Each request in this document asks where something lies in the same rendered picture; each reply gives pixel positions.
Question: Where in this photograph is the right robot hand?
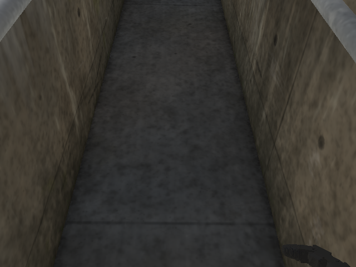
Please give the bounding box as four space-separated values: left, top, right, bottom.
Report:
281 244 350 267

